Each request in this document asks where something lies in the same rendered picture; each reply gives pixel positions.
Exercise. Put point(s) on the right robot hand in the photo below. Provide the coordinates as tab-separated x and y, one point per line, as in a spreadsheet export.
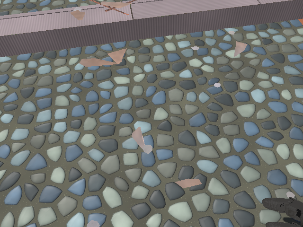
290	206

